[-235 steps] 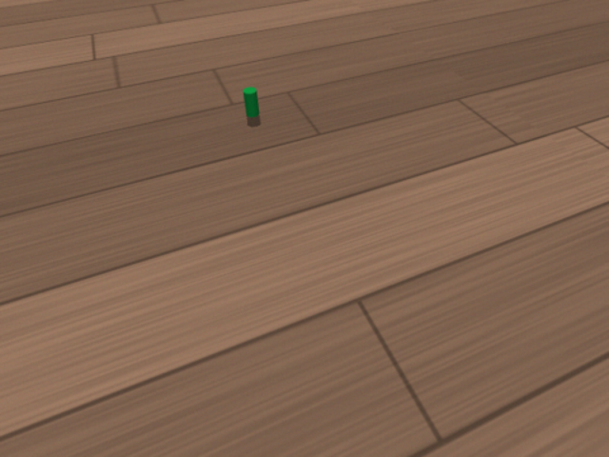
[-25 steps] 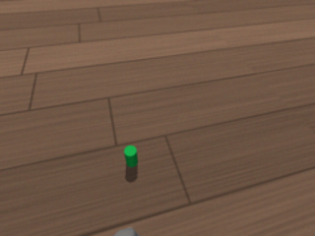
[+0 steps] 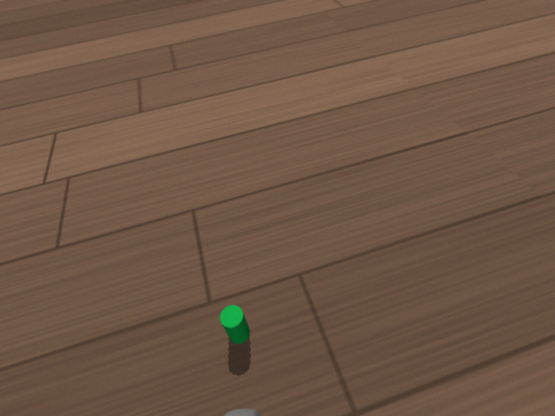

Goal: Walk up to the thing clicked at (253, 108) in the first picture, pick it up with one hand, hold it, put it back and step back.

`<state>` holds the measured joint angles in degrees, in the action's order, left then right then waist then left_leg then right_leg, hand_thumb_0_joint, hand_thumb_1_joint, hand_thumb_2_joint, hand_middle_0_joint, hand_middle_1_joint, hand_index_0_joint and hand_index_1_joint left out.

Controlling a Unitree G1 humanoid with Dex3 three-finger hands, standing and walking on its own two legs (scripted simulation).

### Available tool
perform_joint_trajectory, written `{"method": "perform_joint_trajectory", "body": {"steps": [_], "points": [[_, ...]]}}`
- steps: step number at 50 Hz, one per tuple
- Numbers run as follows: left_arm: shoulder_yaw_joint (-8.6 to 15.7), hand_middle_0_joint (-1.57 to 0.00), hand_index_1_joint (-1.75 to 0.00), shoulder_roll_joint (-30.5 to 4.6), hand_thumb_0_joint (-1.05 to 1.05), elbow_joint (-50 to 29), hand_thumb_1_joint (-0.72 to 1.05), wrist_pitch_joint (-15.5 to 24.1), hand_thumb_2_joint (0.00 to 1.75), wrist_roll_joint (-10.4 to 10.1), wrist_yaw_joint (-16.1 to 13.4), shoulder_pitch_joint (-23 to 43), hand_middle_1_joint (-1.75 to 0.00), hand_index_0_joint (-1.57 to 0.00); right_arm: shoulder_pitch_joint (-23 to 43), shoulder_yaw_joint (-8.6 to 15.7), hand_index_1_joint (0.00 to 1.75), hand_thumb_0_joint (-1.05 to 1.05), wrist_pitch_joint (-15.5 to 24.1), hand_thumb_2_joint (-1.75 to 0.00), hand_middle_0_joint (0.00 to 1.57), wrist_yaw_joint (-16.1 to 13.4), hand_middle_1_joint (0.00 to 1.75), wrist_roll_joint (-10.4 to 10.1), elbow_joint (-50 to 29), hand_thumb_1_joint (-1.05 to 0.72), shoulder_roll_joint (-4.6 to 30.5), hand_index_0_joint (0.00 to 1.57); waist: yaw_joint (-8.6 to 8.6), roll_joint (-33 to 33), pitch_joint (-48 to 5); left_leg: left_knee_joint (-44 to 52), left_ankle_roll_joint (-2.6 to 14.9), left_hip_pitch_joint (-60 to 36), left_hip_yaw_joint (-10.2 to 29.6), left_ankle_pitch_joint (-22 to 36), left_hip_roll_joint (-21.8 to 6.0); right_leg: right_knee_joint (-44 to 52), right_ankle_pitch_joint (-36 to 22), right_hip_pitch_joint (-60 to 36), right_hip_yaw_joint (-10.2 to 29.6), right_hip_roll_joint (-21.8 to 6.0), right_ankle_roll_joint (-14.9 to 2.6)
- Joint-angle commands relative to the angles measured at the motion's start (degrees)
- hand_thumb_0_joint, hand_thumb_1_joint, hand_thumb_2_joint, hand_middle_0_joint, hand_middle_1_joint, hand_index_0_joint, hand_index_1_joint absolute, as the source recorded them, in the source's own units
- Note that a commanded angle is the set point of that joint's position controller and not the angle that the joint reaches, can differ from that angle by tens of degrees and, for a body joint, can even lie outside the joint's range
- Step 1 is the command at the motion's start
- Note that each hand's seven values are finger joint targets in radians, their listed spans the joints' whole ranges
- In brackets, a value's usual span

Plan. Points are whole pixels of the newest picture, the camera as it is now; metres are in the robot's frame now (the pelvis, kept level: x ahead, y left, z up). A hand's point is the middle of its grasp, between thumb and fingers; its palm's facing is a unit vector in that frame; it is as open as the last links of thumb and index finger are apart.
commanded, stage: walk up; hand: left
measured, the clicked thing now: (235, 325) +0.52 +0.25 -0.68
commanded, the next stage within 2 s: stand in 1.80 s
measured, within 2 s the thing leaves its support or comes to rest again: neither
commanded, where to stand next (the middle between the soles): +0.18 +0.04 m, yaw +1 degrees
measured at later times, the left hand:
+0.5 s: hand out of the picture +0.15 +0.30 -0.15, palm faces -0.07 -0.92 -0.38, open 7.4 cm
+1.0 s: hand (145, 357) +0.24 +0.28 -0.13, palm faces -0.04 -0.94 -0.35, open 7.4 cm
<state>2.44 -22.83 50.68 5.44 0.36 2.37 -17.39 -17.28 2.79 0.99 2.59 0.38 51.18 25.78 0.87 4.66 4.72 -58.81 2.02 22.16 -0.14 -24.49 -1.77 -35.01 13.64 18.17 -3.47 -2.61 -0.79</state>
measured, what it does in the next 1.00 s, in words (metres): walks ahead: left foot, then right foot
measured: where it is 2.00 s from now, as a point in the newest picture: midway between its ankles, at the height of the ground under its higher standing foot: outside the picture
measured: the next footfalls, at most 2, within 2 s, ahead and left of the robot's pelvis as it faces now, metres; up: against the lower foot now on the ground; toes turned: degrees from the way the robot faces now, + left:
left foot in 0.26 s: +0.19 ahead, +0.16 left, +0.00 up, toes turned +0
right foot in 0.52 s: +0.17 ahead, -0.10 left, +0.00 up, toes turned -3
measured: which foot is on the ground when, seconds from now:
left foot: up 0.00-0.24, down 0.26-1.00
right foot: down 0.00-0.28, up 0.30-0.50, down 0.52-1.00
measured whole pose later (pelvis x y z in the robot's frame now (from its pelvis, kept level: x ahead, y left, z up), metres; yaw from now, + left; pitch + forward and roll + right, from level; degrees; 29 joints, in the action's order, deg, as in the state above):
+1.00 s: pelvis +0.13 +0.03 +0.01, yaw -1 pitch -2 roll +0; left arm -0.5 -21.0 62.1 1.5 -0.1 0.5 -3.6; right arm -5.0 -0.9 1.2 1.0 -0.3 63.8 20.5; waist -0.2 0.3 3.7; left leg -27.6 -0.8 12.6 -0.4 -12.7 -1.7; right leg -26.8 14.2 10.2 -2.7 -1.9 0.8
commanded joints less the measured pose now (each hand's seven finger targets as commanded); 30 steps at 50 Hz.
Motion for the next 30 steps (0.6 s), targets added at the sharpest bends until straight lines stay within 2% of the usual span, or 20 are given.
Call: {"method": "perform_joint_trajectory", "body": {"steps": [1,4,9,10,11,12,13,14,15,17,18,19,22,24,25,26,27,28,29,30], "points": [[4.77,-0.20,-0.30,-17.10,0.00,-3.65,0.90,1.00,0.90,-0.51,-1.89,-2.70,-0.30,-0.20,-3.35,3.73,0.30,0.00,1.34,-0.90,0.20,0.19,0.30,0.18,-3.25,-0.90,10.20,0.20,0.05,-14.86,-1.54,1.76,-1.06,10.65,2.67,5.20,-3.70,19.54,2.37,-8.38,16.28,-13.33,-10.68],[4.50,-0.20,-0.30,-16.83,0.00,-4.45,0.90,0.99,0.90,-0.14,-2.21,-3.58,-0.30,-0.20,0.17,3.74,0.30,0.00,0.63,-0.90,0.20,0.65,0.30,0.94,-3.96,-0.90,8.92,0.20,1.09,-13.48,-0.33,7.99,-2.06,8.87,0.95,6.85,-3.70,18.88,-1.15,-5.43,12.43,-13.03,-11.43],[2.86,-0.20,-0.30,-15.43,0.00,-4.97,0.90,-0.04,0.90,0.06,-2.82,-0.58,-0.30,-0.20,2.90,2.81,0.30,0.00,1.15,-0.90,0.20,-0.23,0.30,0.27,-3.28,-0.90,5.67,0.20,0.32,-12.89,-4.11,20.31,-1.79,-3.40,-2.36,14.75,-1.15,8.23,-24.94,-2.34,5.14,-11.49,-9.99],[2.59,-0.20,-0.30,-15.73,0.00,-4.95,0.90,-0.45,0.90,-0.22,-2.93,0.94,-0.30,-0.20,1.88,2.82,0.30,0.00,1.37,-0.90,0.20,-0.60,0.30,0.19,-2.52,-0.90,5.51,0.20,-0.81,-12.42,-5.06,23.53,-1.41,-8.29,-3.17,17.97,-0.52,5.31,-23.14,0.24,4.54,-11.20,-9.37],[2.17,-0.20,-0.30,-14.68,0.00,-4.91,0.90,-1.05,0.90,-0.54,-3.08,1.35,-0.30,-0.20,0.97,3.01,0.30,0.00,1.75,-0.90,0.20,-1.00,0.30,0.21,-1.67,-0.90,6.32,0.20,-1.66,-10.05,-5.64,27.27,-0.78,-12.43,-3.71,20.31,0.72,0.53,-19.73,1.94,3.51,-9.28,-7.81],[1.28,-0.20,-0.30,-12.53,0.00,-4.80,0.90,-1.55,0.90,-0.61,-3.12,1.44,-0.30,-0.20,-0.93,3.59,0.30,0.00,2.03,-0.90,0.20,-1.45,0.30,0.49,-0.65,-0.90,8.35,0.20,-2.91,-5.94,-6.67,29.37,0.28,-16.32,-2.13,21.90,-0.18,-3.51,-11.87,4.89,2.20,-6.96,-5.41],[0.33,-0.20,-0.30,-9.38,0.00,-4.93,0.90,-2.05,0.90,-0.80,-3.07,-0.73,-0.30,-0.20,-2.02,4.49,0.30,0.00,2.21,-0.90,0.20,-1.96,0.30,0.88,-0.69,-0.90,12.58,0.20,-2.71,4.80,-8.46,33.39,2.72,-19.14,10.46,23.64,-10.18,-11.86,1.54,9.35,0.02,-2.22,-2.41],[0.63,-0.20,-0.30,-10.28,0.00,-5.31,0.90,-2.48,0.90,-0.98,-2.97,-3.75,-0.30,-0.20,-4.40,5.57,0.30,0.00,2.56,-0.90,0.20,-1.60,0.30,0.14,-2.13,-0.90,17.34,0.20,-3.00,7.21,-9.38,40.44,9.75,-20.66,27.70,9.20,-19.67,-20.15,19.24,14.57,0.24,3.74,-1.46],[1.66,-0.20,-0.30,-13.86,0.00,-2.98,0.90,-2.96,0.90,-0.26,-3.59,-3.17,-0.30,-0.20,-3.29,6.62,0.30,0.00,2.32,-0.90,0.20,-1.42,0.30,-0.38,-1.71,-0.90,19.13,0.20,-3.52,6.64,-8.47,42.43,14.29,-18.84,32.71,-2.14,-22.12,-26.13,21.71,16.03,3.54,0.72,-1.79],[2.12,-0.20,-0.30,-14.55,0.00,-1.58,0.90,-2.87,0.90,-0.17,-3.47,-2.26,-0.30,-0.20,1.76,5.34,0.30,0.00,1.96,-0.90,0.20,-1.97,0.30,0.08,-3.35,-0.90,15.12,0.20,-1.84,3.75,-4.26,41.07,12.78,-12.53,23.58,-2.86,-17.76,-25.27,18.36,15.48,5.88,-1.69,-1.56],[2.17,-0.20,-0.30,-14.01,0.00,-0.54,0.90,-2.75,0.90,-0.30,-3.11,-3.51,-0.30,-0.20,3.67,4.85,0.30,0.00,1.93,-0.90,0.20,-2.03,0.30,0.44,-3.45,-0.90,14.12,0.20,-1.01,5.25,-3.84,40.03,11.20,-10.68,18.76,-1.02,-15.28,-21.09,16.50,13.44,5.59,-2.57,-1.40],[2.12,-0.20,-0.30,-13.41,0.00,0.26,0.90,-2.61,0.90,-0.10,-2.75,-4.37,-0.30,-0.20,4.25,4.61,0.30,0.00,1.90,-0.90,0.20,-1.95,0.30,0.48,-3.51,-0.90,14.07,0.20,-0.71,7.33,-3.55,39.63,10.72,-8.11,15.91,0.81,-13.99,-17.78,14.86,10.51,4.16,-2.28,-1.22],[2.40,-0.20,-0.30,-11.21,0.00,1.82,0.90,-2.47,0.90,0.44,-2.52,-4.61,-0.30,-0.20,6.62,3.70,0.30,0.00,1.40,-0.90,0.20,-1.80,0.30,0.88,-4.10,-0.90,12.60,0.20,-0.50,6.79,-4.27,37.12,10.27,-2.42,11.94,5.87,-13.07,-9.57,11.53,1.53,1.56,0.13,-0.41],[2.62,-0.20,-0.30,-10.24,0.00,3.23,0.90,-2.28,0.90,0.81,-2.91,-6.27,-0.30,-0.20,9.71,2.71,0.30,0.00,0.78,-0.90,0.20,-1.73,0.30,0.39,-4.60,-0.90,11.11,0.20,1.60,4.24,-5.51,32.23,7.85,1.93,7.93,4.71,-11.38,-0.02,3.04,-6.60,0.11,1.51,-0.65],[3.00,-0.20,-0.30,-10.92,0.00,3.58,0.90,-2.05,0.90,1.27,-3.26,-5.75,-0.30,-0.20,10.30,1.75,0.30,0.00,0.40,-0.90,0.20,-1.70,0.30,0.04,-4.72,-0.90,8.73,0.20,2.12,1.87,-5.40,29.51,5.51,5.11,6.88,1.42,-9.96,2.76,2.17,-9.25,1.37,1.44,-1.18],[3.45,-0.20,-0.30,-12.81,0.00,2.68,0.90,-1.87,0.90,1.84,-3.45,-3.17,-0.30,-0.20,8.27,0.82,0.30,0.00,0.14,-0.90,0.20,-1.78,0.30,-0.34,-4.31,-0.90,5.85,0.20,1.31,-5.48,-3.73,25.15,2.62,8.30,4.25,-3.19,-6.78,9.17,7.33,-8.85,8.98,-2.65,-2.76],[3.78,-0.20,-0.30,-16.34,0.00,0.87,0.90,-1.30,0.90,2.15,-3.60,0.24,-0.30,-0.20,8.31,0.15,0.30,0.00,-0.16,-0.90,0.20,-1.77,0.30,-0.45,-4.24,-0.90,3.57,0.20,0.21,-13.03,-1.50,16.71,-0.81,10.24,0.51,-4.23,-1.10,19.17,20.10,-3.16,28.36,-13.72,-6.79],[3.77,-0.20,-0.30,-18.85,0.00,0.68,0.90,-1.56,0.90,1.67,-3.41,4.61,-0.30,-0.20,9.96,1.39,0.30,0.00,-0.41,-0.90,0.20,-2.44,0.30,-0.20,-2.64,-0.90,7.01,0.20,0.28,-13.18,0.88,11.47,-0.67,4.23,0.89,-5.90,-0.63,21.52,23.36,5.67,31.24,-18.57,-11.57],[3.26,-0.20,-0.30,-16.98,0.00,0.08,0.90,-1.53,0.90,1.20,-3.25,7.32,-0.30,-0.20,8.18,1.72,0.30,0.00,-0.23,-0.90,0.20,-2.44,0.30,-0.35,-1.19,-0.90,8.38,0.20,-1.22,-10.41,1.18,12.24,-0.79,1.58,2.23,-3.83,-1.57,18.21,16.16,4.93,27.18,-16.45,-11.81],[2.57,-0.20,-0.30,-15.28,0.00,0.36,0.90,-1.55,0.90,0.79,-3.30,8.52,-0.30,-0.20,7.29,1.29,0.30,0.00,0.30,-0.90,0.20,-2.32,0.30,-0.66,0.11,-0.90,7.69,0.20,-1.94,-9.39,-0.01,16.89,-0.45,-0.21,1.75,-0.98,-1.40,14.85,7.93,3.18,21.06,-13.33,-9.98]]}}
